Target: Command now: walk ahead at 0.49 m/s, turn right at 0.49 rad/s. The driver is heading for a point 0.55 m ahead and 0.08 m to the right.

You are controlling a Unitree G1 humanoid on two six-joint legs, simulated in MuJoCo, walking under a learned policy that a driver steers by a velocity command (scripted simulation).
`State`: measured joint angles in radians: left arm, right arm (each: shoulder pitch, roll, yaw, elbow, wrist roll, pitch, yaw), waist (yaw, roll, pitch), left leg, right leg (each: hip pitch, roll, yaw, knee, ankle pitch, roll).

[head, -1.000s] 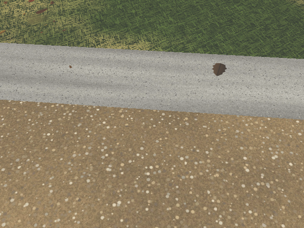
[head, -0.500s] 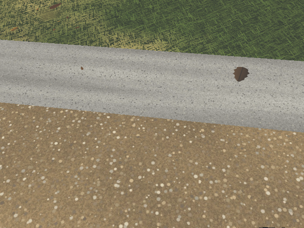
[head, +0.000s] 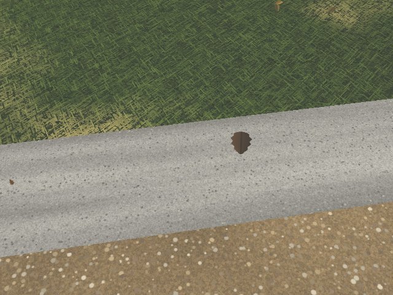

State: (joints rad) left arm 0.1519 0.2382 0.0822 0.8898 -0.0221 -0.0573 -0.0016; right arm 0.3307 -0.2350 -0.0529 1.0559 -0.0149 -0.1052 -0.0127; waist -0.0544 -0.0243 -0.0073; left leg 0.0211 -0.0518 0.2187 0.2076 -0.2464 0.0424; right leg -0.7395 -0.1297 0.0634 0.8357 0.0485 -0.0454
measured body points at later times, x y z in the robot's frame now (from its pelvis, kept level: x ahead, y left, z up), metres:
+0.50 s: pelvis +0.30 -0.07 +0.01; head +0.32 -0.09 +0.45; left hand +0.41 +0.18 -0.11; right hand +0.42 -0.37 -0.10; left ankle +0.50 +0.08 -0.68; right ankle +0.24 -0.13 -0.74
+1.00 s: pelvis +0.50 -0.07 -0.01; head +0.52 -0.07 +0.44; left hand +0.66 +0.17 -0.14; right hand +0.54 -0.33 -0.14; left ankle +0.59 +0.01 -0.74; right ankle +0.49 -0.22 -0.73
